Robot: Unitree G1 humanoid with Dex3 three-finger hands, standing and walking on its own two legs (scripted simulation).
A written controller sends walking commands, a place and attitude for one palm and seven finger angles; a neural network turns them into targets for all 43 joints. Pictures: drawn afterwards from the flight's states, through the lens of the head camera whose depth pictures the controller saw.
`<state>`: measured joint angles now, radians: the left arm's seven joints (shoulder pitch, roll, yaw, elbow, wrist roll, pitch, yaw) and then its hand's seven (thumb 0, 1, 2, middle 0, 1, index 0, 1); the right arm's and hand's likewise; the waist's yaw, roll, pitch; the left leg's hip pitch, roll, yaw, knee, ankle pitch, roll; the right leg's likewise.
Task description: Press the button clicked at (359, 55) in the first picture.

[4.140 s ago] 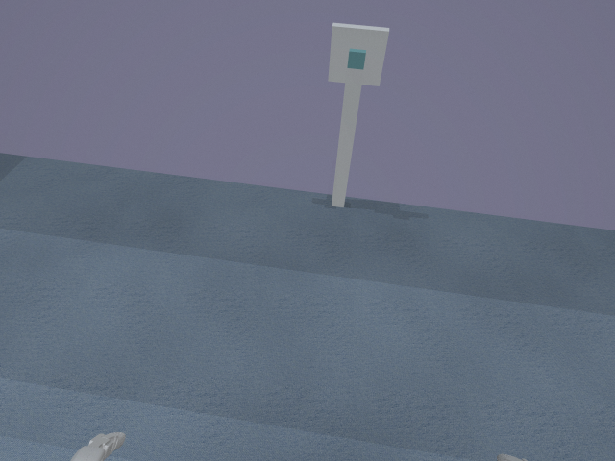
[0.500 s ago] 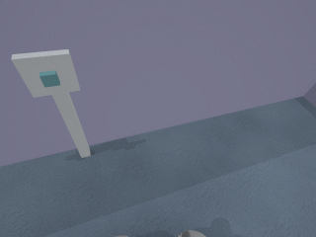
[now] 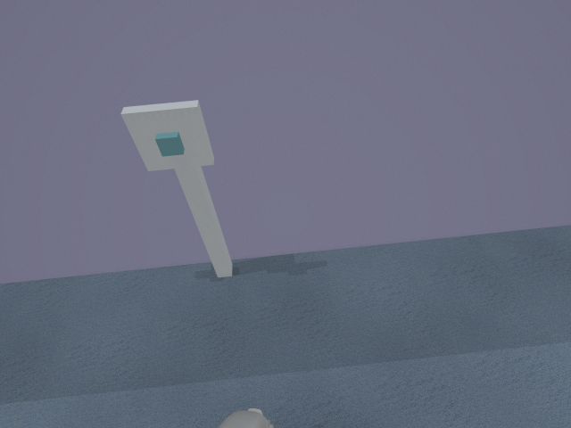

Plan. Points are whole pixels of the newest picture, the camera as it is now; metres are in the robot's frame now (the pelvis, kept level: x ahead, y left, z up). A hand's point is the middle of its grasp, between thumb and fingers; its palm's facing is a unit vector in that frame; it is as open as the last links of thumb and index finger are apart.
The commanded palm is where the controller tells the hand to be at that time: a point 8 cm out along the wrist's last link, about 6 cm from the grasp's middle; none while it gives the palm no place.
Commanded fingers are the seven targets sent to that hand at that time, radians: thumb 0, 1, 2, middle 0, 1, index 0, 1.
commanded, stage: turn to face it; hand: left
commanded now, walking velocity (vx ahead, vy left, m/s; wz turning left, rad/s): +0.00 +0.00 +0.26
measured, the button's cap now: (170, 143) +0.75 +0.33 -0.05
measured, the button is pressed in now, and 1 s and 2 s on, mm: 0 0 0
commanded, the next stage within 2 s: take the last steps up to it in 0.04 s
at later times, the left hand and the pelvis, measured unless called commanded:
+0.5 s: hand out of the picture -0.07 +0.23 -0.18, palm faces +0.20 -0.96 -0.18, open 7.4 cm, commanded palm none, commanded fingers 0.00 0.90 0.90 -0.20 -0.30 -0.20 -0.30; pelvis +0.02 +0.05 +0.00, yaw +7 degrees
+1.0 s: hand (182, 367) +0.25 +0.22 -0.17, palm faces +0.13 -0.97 -0.19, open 7.4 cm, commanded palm none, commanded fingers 0.00 0.90 0.90 -0.20 -0.30 -0.20 -0.30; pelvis +0.17 +0.03 -0.01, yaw +7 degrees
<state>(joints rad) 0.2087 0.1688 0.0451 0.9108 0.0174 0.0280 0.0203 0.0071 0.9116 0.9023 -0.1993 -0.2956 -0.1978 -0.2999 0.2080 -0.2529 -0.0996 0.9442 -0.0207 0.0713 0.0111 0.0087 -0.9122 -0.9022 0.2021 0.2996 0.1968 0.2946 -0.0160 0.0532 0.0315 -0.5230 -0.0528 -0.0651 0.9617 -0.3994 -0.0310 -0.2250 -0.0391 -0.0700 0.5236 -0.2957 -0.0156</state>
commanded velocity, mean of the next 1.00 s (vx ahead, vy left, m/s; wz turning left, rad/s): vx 0.25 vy -0.01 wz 0.04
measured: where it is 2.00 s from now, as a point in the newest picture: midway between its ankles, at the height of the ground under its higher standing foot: outside the picture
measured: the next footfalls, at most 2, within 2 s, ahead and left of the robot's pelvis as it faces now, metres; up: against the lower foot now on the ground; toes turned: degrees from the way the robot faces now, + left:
left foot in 0.38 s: -0.01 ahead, +0.14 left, +0.00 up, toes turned +12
right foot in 0.88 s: +0.30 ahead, -0.05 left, +0.00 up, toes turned -1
